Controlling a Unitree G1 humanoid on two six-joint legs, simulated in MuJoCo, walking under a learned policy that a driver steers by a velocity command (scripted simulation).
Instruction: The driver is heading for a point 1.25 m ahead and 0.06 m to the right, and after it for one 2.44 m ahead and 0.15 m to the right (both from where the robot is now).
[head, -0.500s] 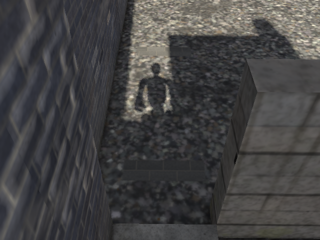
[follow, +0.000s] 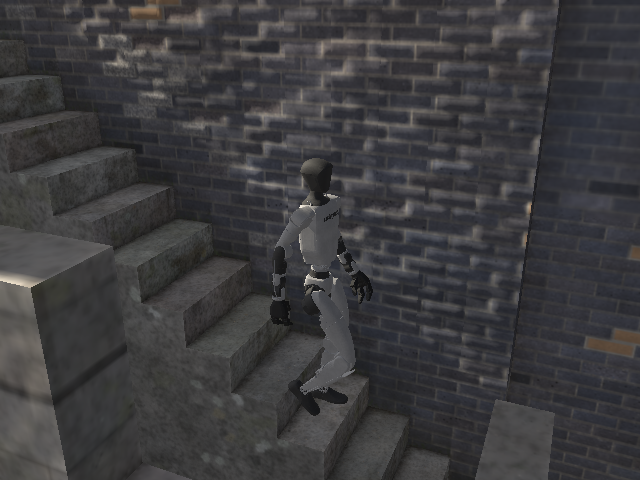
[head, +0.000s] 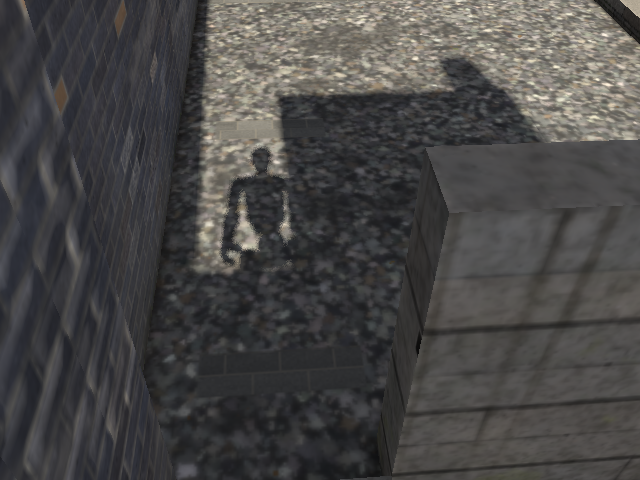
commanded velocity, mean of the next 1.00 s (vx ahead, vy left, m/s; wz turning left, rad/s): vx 0.47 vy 0.00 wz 0.00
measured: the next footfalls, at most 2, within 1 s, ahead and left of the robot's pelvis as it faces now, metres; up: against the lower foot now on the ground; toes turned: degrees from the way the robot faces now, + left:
right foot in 0.22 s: +0.08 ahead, -0.15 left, +0.00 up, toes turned -5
left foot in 0.58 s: +0.28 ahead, +0.11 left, -0.19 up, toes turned -3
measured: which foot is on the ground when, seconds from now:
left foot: down 0.00-0.20, up 0.22-0.56, down 0.58-1.00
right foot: down 0.00-0.06, up 0.08-0.20, down 0.22-0.60, up 0.62-1.00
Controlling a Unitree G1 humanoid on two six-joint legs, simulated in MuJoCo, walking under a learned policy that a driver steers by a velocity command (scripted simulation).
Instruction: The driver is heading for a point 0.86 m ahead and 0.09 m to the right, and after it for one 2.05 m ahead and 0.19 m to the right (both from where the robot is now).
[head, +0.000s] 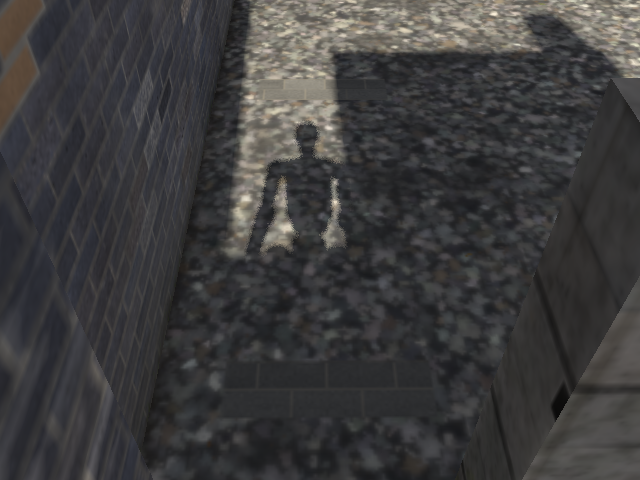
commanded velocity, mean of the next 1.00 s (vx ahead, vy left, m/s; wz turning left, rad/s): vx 0.50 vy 0.00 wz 0.00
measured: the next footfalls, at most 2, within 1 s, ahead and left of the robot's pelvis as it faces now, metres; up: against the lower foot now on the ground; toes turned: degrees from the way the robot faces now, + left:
right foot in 0.06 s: +0.14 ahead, -0.08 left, -0.20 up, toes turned -1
left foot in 0.64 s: +0.38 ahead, +0.09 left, -0.39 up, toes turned +2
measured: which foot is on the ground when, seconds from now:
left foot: down 0.00-0.06, up 0.08-0.62, down 0.64-1.00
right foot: up 0.00-0.04, down 0.06-0.64, up 0.66-1.00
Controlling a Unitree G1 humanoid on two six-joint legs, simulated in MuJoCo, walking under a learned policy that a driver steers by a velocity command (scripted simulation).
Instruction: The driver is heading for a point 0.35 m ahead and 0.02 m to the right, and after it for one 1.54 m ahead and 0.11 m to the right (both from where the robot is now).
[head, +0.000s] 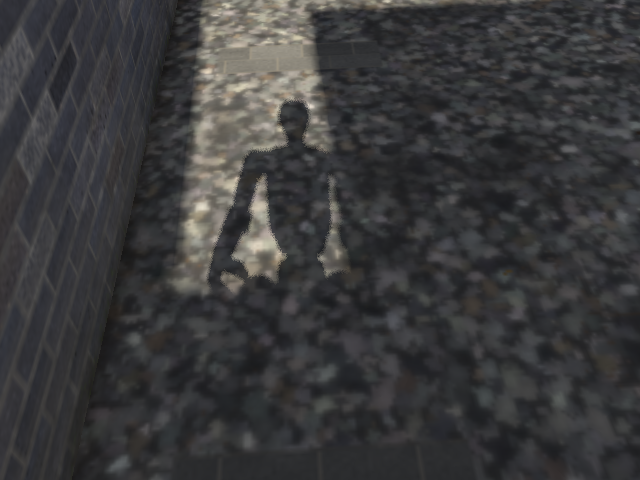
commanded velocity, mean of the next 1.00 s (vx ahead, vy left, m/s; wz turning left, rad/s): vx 0.49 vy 0.00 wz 0.00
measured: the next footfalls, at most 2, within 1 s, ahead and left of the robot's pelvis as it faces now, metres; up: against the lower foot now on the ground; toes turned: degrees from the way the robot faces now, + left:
right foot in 0.04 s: +0.16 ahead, -0.14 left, -0.20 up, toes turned -5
left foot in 0.46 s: +0.46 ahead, +0.09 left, -0.20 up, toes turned +3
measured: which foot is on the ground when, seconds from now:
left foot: down 0.00-0.04, up 0.06-0.44, down 0.46-0.82, up 0.84-1.00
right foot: up 0.00-0.02, down 0.04-0.46, up 0.48-0.80, down 0.82-1.00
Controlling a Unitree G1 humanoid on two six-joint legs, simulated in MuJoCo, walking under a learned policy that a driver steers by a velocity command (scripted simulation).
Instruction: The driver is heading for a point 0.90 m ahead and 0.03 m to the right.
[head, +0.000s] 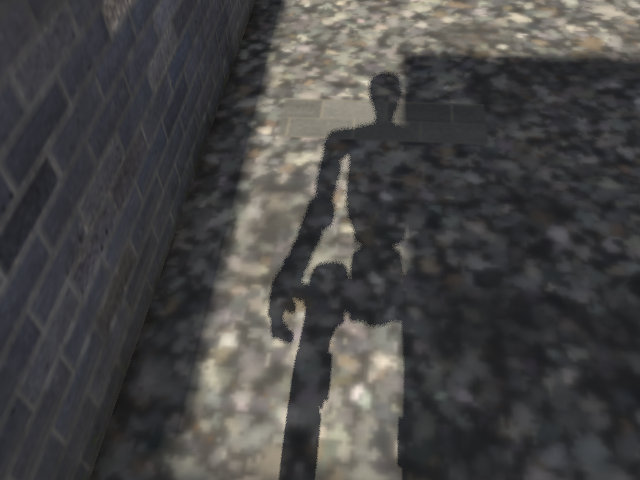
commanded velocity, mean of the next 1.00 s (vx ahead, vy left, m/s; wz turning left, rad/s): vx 0.17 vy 0.00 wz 0.00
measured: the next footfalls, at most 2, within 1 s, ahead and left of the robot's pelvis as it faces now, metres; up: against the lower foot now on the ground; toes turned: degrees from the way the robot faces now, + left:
left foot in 0.22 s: +0.27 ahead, +0.14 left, +0.00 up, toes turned +3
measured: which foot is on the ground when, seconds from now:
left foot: up 0.00-0.20, down 0.22-1.00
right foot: down 0.00-0.96, up 0.98-1.00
